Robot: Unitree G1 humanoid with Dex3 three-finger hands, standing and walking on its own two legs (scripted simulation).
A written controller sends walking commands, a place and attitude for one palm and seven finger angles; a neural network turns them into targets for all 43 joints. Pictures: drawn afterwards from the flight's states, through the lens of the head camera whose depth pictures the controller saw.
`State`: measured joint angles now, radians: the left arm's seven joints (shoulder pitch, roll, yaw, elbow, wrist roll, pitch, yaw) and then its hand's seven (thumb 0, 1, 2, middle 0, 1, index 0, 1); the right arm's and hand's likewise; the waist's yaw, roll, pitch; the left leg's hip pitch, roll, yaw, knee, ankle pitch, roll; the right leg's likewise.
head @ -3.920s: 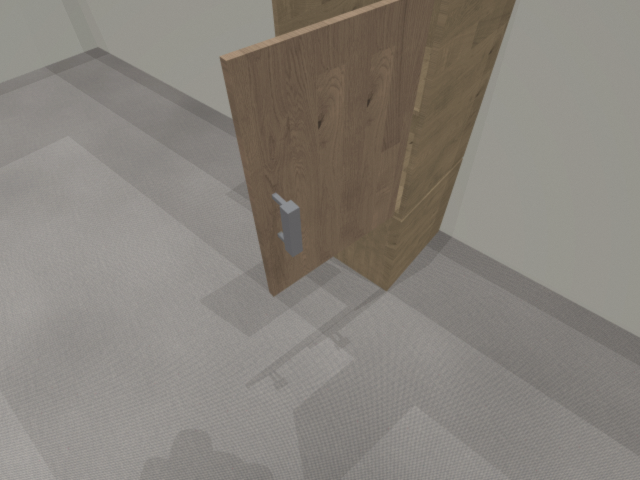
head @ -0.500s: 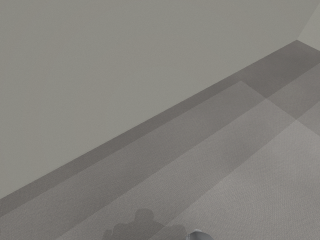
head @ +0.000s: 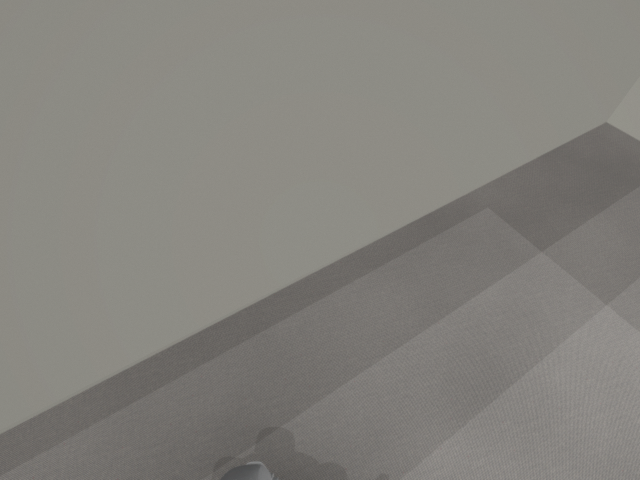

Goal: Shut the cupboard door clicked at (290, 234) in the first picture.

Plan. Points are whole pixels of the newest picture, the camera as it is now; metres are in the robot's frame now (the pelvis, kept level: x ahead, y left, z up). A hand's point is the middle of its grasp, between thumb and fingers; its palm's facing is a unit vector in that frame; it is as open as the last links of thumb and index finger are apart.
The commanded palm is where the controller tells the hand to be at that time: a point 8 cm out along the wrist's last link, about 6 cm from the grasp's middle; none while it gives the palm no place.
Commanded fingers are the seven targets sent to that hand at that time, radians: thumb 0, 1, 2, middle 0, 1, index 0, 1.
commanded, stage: turn to face it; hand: left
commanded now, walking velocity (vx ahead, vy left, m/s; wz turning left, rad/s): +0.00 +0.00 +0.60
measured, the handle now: out of the picture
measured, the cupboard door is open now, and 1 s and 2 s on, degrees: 80 80 80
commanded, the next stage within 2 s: none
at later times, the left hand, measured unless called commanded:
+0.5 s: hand out of the picture +0.08 +0.14 -0.14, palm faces +0.34 -0.90 -0.26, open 7.4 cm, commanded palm none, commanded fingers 0.00 0.90 0.90 -0.20 -0.30 -0.20 -0.30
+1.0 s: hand out of the picture +0.07 +0.13 -0.14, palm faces +0.60 -0.73 -0.31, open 7.4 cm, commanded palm none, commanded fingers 0.00 0.90 0.90 -0.20 -0.30 -0.20 -0.30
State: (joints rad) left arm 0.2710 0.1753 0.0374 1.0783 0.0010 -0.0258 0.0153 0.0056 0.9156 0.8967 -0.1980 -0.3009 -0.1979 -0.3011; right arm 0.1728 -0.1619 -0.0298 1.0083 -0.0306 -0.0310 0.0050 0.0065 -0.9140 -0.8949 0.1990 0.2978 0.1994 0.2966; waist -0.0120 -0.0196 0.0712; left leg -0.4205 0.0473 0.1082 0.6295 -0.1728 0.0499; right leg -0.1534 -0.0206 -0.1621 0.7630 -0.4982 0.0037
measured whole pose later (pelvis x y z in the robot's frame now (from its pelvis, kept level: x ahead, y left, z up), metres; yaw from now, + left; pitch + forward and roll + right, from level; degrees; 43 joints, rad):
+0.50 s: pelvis +0.08 -0.08 +0.02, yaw +20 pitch +1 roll +3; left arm 0.20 0.21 0.04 0.90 0.02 0.00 0.02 0.01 0.90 0.90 -0.20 -0.30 -0.20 -0.30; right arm 0.15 -0.26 -0.09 0.92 -0.02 0.08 0.02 0.01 -0.91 -0.90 0.20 0.30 0.20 0.30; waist -0.01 -0.03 0.08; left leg -0.49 0.02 0.07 0.97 -0.45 -0.07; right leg -0.22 -0.11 -0.16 0.52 -0.32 -0.01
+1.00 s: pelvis +0.12 -0.11 +0.00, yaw +39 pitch +1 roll +1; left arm 0.14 0.25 0.05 0.85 0.02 0.01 0.01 0.01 0.91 0.90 -0.20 -0.30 -0.20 -0.30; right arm 0.15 -0.24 -0.07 0.90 -0.02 0.07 0.01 0.01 -0.90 -0.89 0.20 0.30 0.20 0.30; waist 0.00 0.03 0.10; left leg -0.41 -0.01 -0.10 0.76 -0.43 -0.04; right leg -0.33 -0.05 -0.05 0.63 -0.33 0.02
